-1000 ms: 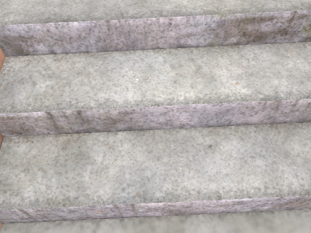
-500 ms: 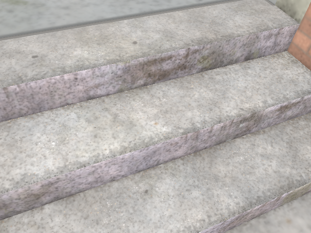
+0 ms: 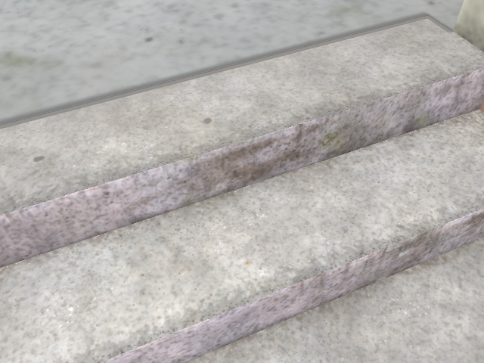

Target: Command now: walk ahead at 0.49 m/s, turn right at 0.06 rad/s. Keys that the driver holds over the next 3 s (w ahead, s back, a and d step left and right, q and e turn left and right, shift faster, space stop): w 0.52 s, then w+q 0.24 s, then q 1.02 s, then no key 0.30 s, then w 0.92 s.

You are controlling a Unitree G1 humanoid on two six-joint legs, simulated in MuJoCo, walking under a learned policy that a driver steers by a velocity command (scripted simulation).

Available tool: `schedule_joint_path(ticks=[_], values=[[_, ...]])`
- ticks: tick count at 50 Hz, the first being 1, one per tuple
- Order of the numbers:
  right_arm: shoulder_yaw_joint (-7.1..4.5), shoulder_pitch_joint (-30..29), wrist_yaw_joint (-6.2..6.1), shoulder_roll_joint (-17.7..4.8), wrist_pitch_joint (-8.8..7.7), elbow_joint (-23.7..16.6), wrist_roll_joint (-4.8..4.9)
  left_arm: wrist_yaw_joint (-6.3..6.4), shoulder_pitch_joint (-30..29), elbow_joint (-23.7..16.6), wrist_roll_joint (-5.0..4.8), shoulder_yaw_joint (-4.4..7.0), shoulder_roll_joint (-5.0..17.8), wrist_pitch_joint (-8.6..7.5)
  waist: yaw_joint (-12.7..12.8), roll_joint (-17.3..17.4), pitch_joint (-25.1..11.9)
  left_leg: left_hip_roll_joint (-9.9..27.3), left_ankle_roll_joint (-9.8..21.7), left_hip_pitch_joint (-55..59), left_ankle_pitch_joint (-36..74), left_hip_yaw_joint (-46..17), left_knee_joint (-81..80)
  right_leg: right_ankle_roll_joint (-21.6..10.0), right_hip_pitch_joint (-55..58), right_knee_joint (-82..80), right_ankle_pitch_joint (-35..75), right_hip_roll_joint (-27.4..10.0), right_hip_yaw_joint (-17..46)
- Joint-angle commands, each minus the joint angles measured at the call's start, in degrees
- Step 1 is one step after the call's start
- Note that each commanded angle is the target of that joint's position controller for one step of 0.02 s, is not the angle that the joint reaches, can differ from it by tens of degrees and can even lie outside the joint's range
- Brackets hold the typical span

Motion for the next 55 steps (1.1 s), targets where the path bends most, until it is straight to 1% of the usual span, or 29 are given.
schedule_joint_path(ticks=[1, 4, 7, 10, 11, 12, 13, 14, 15, 16, 17, 19, 21, 25, 27, 35, 37, 39, 40, 41, 43, 44, 45, 46, 47, 48, 50, 54, 55], values=[[3.28, -6.89, 0.38, 4.79, -0.96, -8.26, 0.42, 1.04, 7.18, 3.21, 0.53, -0.87, 2.84, 0.57, -0.05, -4.58, 11.31, -1.04, 1.94, -33.93, -2.24, -7.19, 19.55, -9.9, 10.52, -6.88, -3.21, -22.2, 18.56], [5.86, -12.78, 1.33, 5.76, -1.84, -15.37, -1.37, 2.51, -0.22, 2.56, 0.5, -1.74, 4.32, 1.68, -3.39, -2.73, 12.18, 0.05, 0.62, -25.32, 6.15, -2.47, 0.98, -6.01, -4.94, -11.24, -4.18, -15.71, 7.33], [6.84, -21.07, 0.9, 5.13, -2.23, -22.29, -4.82, 4.72, -0.18, 3.35, -2.98, -0.6, 8.2, 0.84, -3.32, -5.3, 4.23, 3.96, 1.15, 10.72, 13.99, 6.27, -27.45, -7.4, -16.61, -26.41, 12.44, -14.88, 4.54], [3.32, -3.43, 0.79, -1.37, -2.01, -16.25, -2.13, 4.37, 2.94, 5.26, -2.29, 0.62, 14.96, 0.87, -10.24, -15.91, -10.6, -6.91, 4.59, 32.37, 1.01, 12.54, -40.09, -6.42, 6.8, -6.43, 94.72, -16.33, 0.1], [1.68, 0.77, 0.99, -5.38, -1.63, -15.54, -1.58, 4.26, 1.74, 5.3, -1.59, 1.04, 16.11, 1.1, -13.56, -19.83, -10.61, -8.06, 6.33, 33.26, -0.12, 8.64, -53.34, -5.26, 14.97, 4.05, 105.7, -16.19, 0.36], [0.08, 8.0, 1.61, -9.6, -1.09, -12.18, -2.76, 4.74, -0.04, 3.85, -0.6, 1.26, 14.63, 0.74, -15.14, -16.17, -12.94, -4.76, 9.04, 42.16, 4.62, -4.37, -59.81, -4.82, 10.71, 18.07, 97.2, -15.59, 3.52], [-1.86, 17.1, 1.99, -17.22, -0.72, -6.4, -5.08, 3.56, 0.74, 0.91, -0.14, -0.02, 5.79, -0.63, -12.12, 18.58, -17.92, 8.72, 16.91, 58.14, 15.28, -33.99, -81.49, -1.97, -9.28, 39.73, 34.88, -2.92, 5.94], [-1.57, 22.49, 0.5, -14.48, -0.46, -3.5, -6.39, 0.67, 2.34, 2.33, 0.41, -0.11, 2.48, -2.86, -11.97, 20.97, -23.08, 16.21, 20.48, 64.27, 20.72, -59.38, -98.36, -0.64, -20.35, 62.59, 0.28, 8.26, 19.64], [-0.86, 16.89, 0.39, -9.9, -0.96, -3.08, -5.02, -1.38, -0.64, 0.43, -1.96, 0.35, 1.16, -3.48, -9.1, 9.74, -14.97, 17.57, 18.29, 57.34, 1.2, -56.28, -99.25, -0.83, -29.3, 72.42, -0.69, 6.7, 22.65], [-0.05, 11.29, 1.01, -5.67, -1.23, -1.41, -3.0, -1.62, -10.29, -4.19, -2.52, -0.39, 1.02, -3.14, -6.98, 3.51, -1.45, 14.9, 15.1, 47.15, -11.48, -46.77, -96.83, -2.64, -35.86, 71.9, 0.42, 2.37, 16.09], [0.77, 9.28, 1.61, -1.5, -1.24, 2.29, -3.34, -1.23, -17.14, -7.56, -1.51, -1.35, -1.12, -2.49, -4.7, 0.11, 6.07, 13.23, 13.22, 36.09, -12.79, -36.67, -95.4, -4.19, -38.22, 74.87, 3.01, -1.04, 11.88], [2.06, 6.22, 2.09, 4.99, -1.49, 6.32, -4.4, -1.35, -9.64, -6.62, -1.54, -1.87, -1.74, -1.13, 2.23, 1.24, 6.04, 8.63, 10.08, 29.14, -5.56, -21.86, -95.95, -5.49, -35.81, 81.21, 7.22, -3.08, 10.47], [2.64, 9.71, 2.63, 6.72, -1.58, 10.48, -3.73, -1.03, -7.92, -6.99, -2.08, -3.38, -4.24, -0.94, 2.67, 2.02, 7.12, 8.23, 9.34, 33.91, 1.7, -15.82, -98.29, -7.27, -46.97, 90.43, 6.52, -1.46, 11.37], [1.95, 9.02, 3.11, 1.87, -1.18, 10.06, -3.74, -0.8, -13.79, -9.68, -0.66, -4.8, -3.22, -1.13, 2.42, -2.85, 6.32, 5.25, 7.82, 31.32, 8.31, -2.94, -100.46, -3.0, -51.81, 75.68, 17.59, -1.81, 7.05], [2.13, 10.61, 2.07, 0.0, -2.29, 10.88, -3.13, -0.11, -18.22, -11.02, 0.89, -4.26, -1.74, -1.34, 1.27, 1.52, 3.88, 4.74, 9.85, 32.61, 15.42, -3.17, -104.45, -0.14, -48.77, 67.35, 23.85, -3.94, 0.67], [1.71, 32.71, -1.3, 1.34, 1.32, 16.84, -3.92, -1.48, -36.32, -17.0, -1.1, -6.85, -7.77, -3.29, -9.68, 3.28, 9.48, 14.07, 13.89, 75.29, 17.64, -20.91, -101.17, 5.66, -94.92, 88.34, 0.39, -10.75, -2.03], [1.94, 32.49, -2.49, 2.7, 2.66, 17.08, -2.9, -2.13, -42.87, -22.37, -1.38, -8.44, -9.76, -4.13, -9.77, 4.35, 12.43, 13.21, 13.23, 67.67, 18.71, -20.01, -105.72, 5.56, -91.58, 83.06, -0.1, -11.64, -3.76], [1.17, 30.75, -3.5, 1.72, 2.94, 16.63, -0.76, -3.04, -50.25, -27.27, 0.28, -10.16, -11.31, -4.68, -9.64, 4.81, 12.41, 12.24, 13.99, 47.84, 29.67, -14.45, -121.07, 3.26, -58.33, 59.72, 0.09, -11.16, -8.57], [1.54, 27.73, -3.01, 1.26, 2.54, 15.85, -1.0, -2.97, -45.8, -26.54, -0.45, -8.94, -8.74, -4.8, -6.04, 4.58, 8.81, 8.75, 12.47, 44.05, 45.61, -9.11, -120.29, 1.55, -39.64, 49.77, 0.91, -6.83, -14.34], [1.59, 28.27, -1.5, -1.51, 0.88, 16.37, -2.43, -2.22, -38.9, -25.77, -1.18, -6.48, -4.55, -5.78, -1.19, 14.18, 1.96, 7.96, 11.57, 44.86, 85.82, -6.86, -111.47, -0.77, -21.89, 50.93, 0.95, -0.26, -16.88], [-1.21, 19.21, -0.56, -12.29, -0.68, 13.84, -2.43, 0.64, -11.11, -18.71, -1.51, -1.06, 7.56, -4.4, 14.06, 22.08, -11.5, 7.32, 6.48, 57.09, 113.88, -7.08, -89.87, -4.69, -3.66, 35.32, 5.75, -1.68, -2.5], [-1.26, 18.92, -0.95, -9.18, -1.95, 10.97, -3.4, 1.23, -0.34, -15.88, 1.67, 1.46, 14.55, -3.76, 14.16, 6.66, -23.46, 4.15, 3.57, 45.36, 84.04, -8.99, -72.14, -10.34, 17.57, 30.69, 25.38, -16.48, 18.78], [0.13, 21.17, 0.23, -0.54, -2.93, 10.01, -3.43, 1.42, 2.2, -14.32, 4.75, 1.69, 16.31, -2.82, 9.86, -21.79, -36.0, -10.62, 1.79, 34.3, 14.5, -11.44, -45.95, -20.3, 27.77, 7.47, 32.18, -30.86, 49.1], [-1.82, 19.12, 2.42, -3.61, -3.74, 10.5, -3.27, 2.52, -2.58, -16.55, 5.4, 0.82, 11.94, -2.35, 8.84, -15.98, -35.77, -11.08, 0.5, 32.33, 8.58, -20.15, -23.51, -18.95, 20.59, 2.65, 28.17, -30.56, 53.53], [-2.02, 11.76, 3.08, -1.14, -2.33, 6.15, -1.52, 2.72, -10.44, -15.31, 2.41, 0.35, 8.25, -1.55, 5.09, -11.28, -23.74, -8.95, -0.1, 25.47, 9.14, -13.1, -15.57, -15.58, 9.21, 2.41, 18.93, -29.44, 42.09], [-0.95, 6.83, 2.4, 2.36, -0.49, 3.19, -1.69, 2.96, -14.63, -12.6, -0.01, -0.85, 2.84, -1.06, 2.07, -5.59, -10.81, -5.76, 0.83, 19.52, 9.21, -8.05, -12.67, -12.28, -1.52, 4.52, 9.1, -26.88, 29.61], [-0.42, 5.95, 1.45, 2.07, 1.84, 0.44, -1.09, 2.94, -18.32, -7.41, 1.36, -2.8, -4.54, -1.89, -3.86, -3.24, 0.36, -0.96, 4.61, 18.7, 10.75, -5.81, -7.68, -7.15, -18.2, 4.79, -3.17, -22.82, 13.5], [2.53, 4.29, 1.31, 7.01, 3.03, -3.36, -0.91, 2.4, -16.17, -2.46, 1.69, -2.4, -4.85, -2.17, -6.52, -4.94, 4.44, -1.33, 7.17, 11.11, 18.18, -6.47, -10.65, -4.48, -19.48, -0.24, 6.12, -20.93, -1.17], [2.56, 4.23, 0.83, 5.72, 3.55, -3.82, -1.43, 2.61, -16.71, -2.42, 1.86, -1.74, -2.12, -1.71, -7.08, -4.95, 4.86, -1.75, 5.71, 10.16, 19.72, -4.45, -15.91, -5.34, -19.27, -0.79, 8.2, -20.03, -5.62]])
Next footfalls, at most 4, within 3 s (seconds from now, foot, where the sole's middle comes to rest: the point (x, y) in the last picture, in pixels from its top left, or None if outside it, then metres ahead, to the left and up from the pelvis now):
0.24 left None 0.30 0.16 -0.61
0.86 right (283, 231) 0.74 -0.04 -0.45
1.42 left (164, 253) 0.67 0.25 -0.45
2.10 right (266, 211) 0.80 0.00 -0.45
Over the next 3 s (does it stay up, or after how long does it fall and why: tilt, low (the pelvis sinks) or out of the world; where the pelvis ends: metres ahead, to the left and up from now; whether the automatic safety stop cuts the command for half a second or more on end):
stays up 0.85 0.40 0.49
